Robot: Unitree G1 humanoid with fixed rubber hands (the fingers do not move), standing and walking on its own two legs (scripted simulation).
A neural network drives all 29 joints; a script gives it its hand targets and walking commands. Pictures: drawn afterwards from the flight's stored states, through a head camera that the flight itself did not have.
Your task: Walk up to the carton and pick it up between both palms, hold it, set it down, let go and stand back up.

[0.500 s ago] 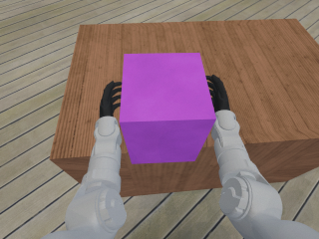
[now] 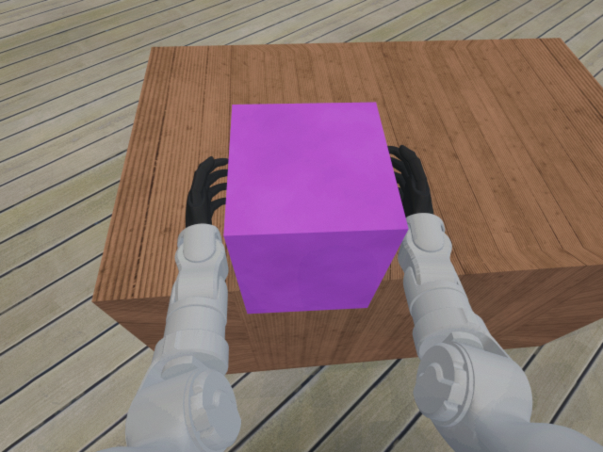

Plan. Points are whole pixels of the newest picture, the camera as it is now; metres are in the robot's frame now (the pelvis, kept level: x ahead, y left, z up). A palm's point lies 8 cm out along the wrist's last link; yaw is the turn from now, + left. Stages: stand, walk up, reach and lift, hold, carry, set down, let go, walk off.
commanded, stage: reach and lift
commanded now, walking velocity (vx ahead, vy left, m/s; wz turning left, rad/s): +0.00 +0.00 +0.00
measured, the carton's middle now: (306, 216) +0.43 +0.02 +0.01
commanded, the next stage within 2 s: none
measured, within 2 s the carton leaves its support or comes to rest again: leaves its support in 1.00 s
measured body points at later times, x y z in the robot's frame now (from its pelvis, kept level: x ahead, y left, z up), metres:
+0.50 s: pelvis +0.00 +0.00 +0.00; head +0.06 +0.01 +0.45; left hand +0.40 +0.17 +0.05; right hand +0.43 -0.12 +0.07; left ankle -0.02 +0.14 -0.75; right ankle -0.02 -0.12 -0.75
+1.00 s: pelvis -0.01 +0.00 +0.00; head +0.02 +0.01 +0.45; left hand +0.37 +0.18 +0.05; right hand +0.41 -0.11 +0.07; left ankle -0.02 +0.14 -0.75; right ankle -0.02 -0.12 -0.75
